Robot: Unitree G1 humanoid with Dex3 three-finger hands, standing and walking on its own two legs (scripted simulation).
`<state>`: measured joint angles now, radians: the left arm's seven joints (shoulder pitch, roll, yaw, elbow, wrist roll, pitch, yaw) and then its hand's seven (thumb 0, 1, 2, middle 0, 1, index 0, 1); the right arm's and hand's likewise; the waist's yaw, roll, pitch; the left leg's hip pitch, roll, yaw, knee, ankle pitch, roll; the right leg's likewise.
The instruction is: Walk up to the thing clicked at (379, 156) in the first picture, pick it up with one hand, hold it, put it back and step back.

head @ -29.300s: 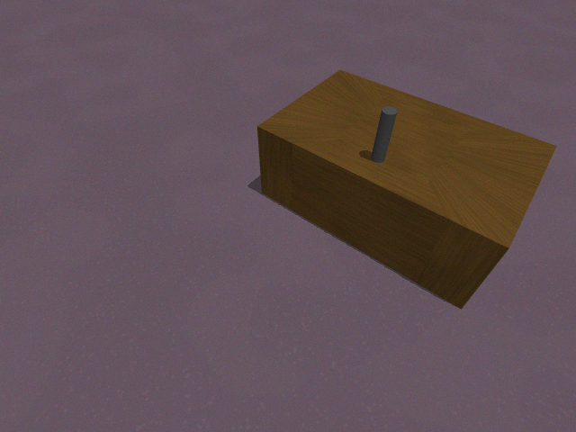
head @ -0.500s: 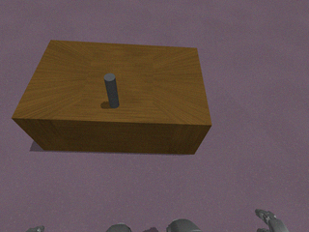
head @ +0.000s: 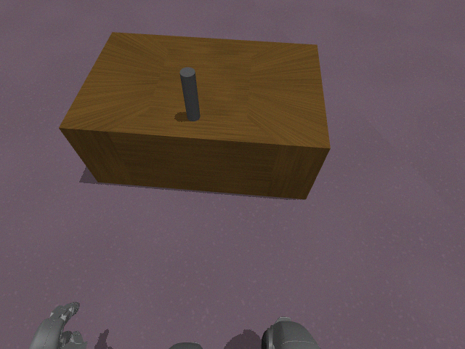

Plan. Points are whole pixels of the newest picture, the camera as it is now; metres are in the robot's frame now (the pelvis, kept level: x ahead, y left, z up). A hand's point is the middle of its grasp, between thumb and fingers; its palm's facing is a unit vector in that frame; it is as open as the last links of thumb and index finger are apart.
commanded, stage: step back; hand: left
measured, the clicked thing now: (190, 96) +0.92 +0.16 -0.26
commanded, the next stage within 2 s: stand in 1.48 s
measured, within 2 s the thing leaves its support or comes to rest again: neither
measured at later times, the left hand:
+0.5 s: hand out of the picture -0.09 +0.25 -0.12, palm faces -0.04 -0.89 -0.45, open 7.4 cm
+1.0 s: hand out of the picture -0.12 +0.24 -0.13, palm faces +0.03 -0.93 -0.36, open 7.4 cm
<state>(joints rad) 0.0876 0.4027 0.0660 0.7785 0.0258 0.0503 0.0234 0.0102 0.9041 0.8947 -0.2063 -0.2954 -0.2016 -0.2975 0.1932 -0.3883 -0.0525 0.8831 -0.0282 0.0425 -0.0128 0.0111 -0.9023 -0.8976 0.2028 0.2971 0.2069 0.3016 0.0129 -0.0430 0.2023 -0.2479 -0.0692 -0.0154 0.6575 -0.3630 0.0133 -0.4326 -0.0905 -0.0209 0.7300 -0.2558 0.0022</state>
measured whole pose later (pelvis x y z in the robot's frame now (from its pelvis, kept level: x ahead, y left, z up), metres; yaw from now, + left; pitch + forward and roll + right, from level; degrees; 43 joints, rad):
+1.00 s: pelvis -0.18 -0.02 +0.02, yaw +1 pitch -3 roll +0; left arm 0.19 0.34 0.05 1.01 0.04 -0.03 -0.01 0.01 0.91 0.89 -0.21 -0.30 -0.20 -0.30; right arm 0.19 -0.37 -0.05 1.01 -0.02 0.00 0.01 0.01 -0.90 -0.90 0.20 0.30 0.21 0.30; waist 0.03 0.02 0.05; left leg -0.29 0.00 -0.05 0.71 -0.46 0.00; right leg -0.24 -0.01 -0.03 0.56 -0.28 -0.02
